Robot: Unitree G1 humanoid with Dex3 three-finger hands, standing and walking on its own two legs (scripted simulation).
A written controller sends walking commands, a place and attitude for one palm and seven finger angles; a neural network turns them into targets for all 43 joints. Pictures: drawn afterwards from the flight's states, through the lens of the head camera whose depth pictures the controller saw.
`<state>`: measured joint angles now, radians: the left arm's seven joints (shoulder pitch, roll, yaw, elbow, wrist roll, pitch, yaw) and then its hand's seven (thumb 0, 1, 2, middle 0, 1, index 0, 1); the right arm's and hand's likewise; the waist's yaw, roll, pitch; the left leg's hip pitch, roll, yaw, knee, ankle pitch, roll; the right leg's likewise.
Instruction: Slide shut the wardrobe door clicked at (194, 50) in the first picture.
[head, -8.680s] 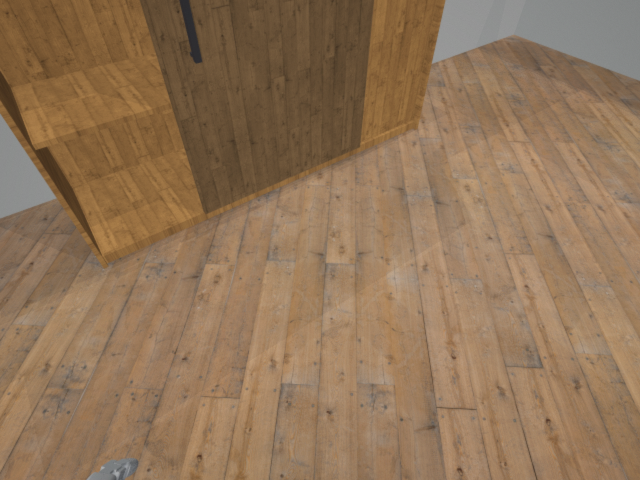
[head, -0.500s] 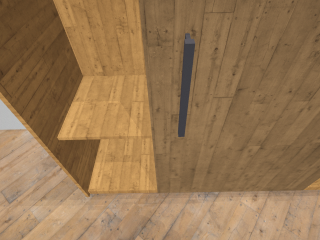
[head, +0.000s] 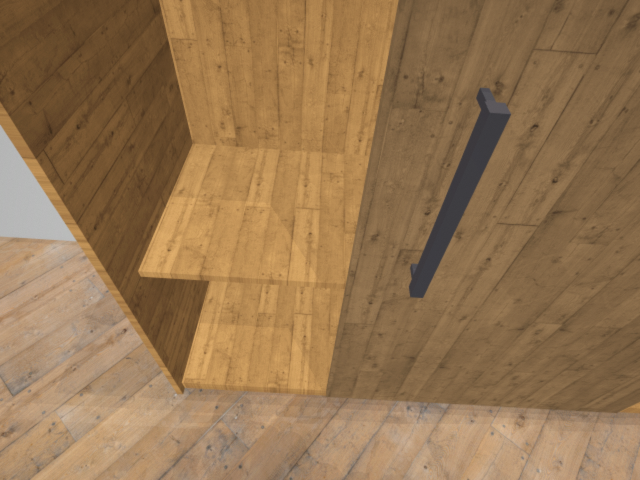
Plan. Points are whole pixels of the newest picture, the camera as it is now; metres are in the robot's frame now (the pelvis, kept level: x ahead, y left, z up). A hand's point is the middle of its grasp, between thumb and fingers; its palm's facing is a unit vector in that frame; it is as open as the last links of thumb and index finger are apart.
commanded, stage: come to a stop and stand still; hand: right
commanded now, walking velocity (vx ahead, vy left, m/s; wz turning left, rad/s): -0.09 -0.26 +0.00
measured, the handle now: (444, 212) +0.44 -0.12 +0.11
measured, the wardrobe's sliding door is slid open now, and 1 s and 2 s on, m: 0.43 0.43 0.43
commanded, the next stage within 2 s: look again from close up in 1.32 s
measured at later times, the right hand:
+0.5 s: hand out of the picture +0.01 -0.21 -0.15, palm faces +0.02 +0.95 -0.30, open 7.4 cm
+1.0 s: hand out of the picture +0.04 -0.17 -0.16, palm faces -0.02 +0.97 -0.24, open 7.3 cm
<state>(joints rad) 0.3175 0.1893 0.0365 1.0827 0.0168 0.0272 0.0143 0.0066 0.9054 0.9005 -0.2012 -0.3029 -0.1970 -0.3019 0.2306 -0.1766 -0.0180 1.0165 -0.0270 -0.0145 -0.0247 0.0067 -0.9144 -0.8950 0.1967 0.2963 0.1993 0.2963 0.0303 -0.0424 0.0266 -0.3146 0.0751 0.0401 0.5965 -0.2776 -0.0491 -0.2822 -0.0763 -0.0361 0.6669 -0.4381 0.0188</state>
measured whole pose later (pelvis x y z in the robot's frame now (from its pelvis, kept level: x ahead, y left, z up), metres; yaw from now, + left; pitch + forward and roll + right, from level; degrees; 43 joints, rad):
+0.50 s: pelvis -0.01 +0.00 +0.00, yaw +1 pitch -1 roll -1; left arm 0.25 0.21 0.02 0.91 0.02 0.01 0.00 0.00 0.92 0.90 -0.20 -0.30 -0.20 -0.30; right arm 0.29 -0.20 0.00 1.00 -0.02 0.02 -0.03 0.01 -0.91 -0.89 0.20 0.30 0.20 0.30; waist -0.01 -0.05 0.01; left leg -0.33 0.11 0.01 0.62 -0.27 -0.05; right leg -0.26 -0.01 -0.08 0.58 -0.30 -0.01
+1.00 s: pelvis +0.01 +0.01 +0.01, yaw +1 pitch -1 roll -1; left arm 0.30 0.17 -0.01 1.08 0.01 -0.01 0.01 0.01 0.91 0.90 -0.20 -0.30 -0.20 -0.30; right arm 0.24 -0.17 0.02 1.07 -0.01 -0.01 -0.03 0.01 -0.92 -0.89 0.20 0.30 0.20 0.30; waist 0.01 -0.02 0.04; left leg -0.25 0.08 0.02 0.52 -0.25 -0.03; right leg -0.17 -0.03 -0.08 0.45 -0.27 0.02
